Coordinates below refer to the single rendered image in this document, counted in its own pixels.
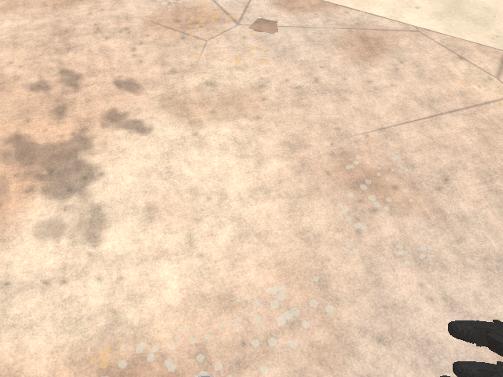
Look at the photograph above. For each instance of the robot right hand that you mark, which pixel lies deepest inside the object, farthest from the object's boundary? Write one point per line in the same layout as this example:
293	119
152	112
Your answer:
482	333

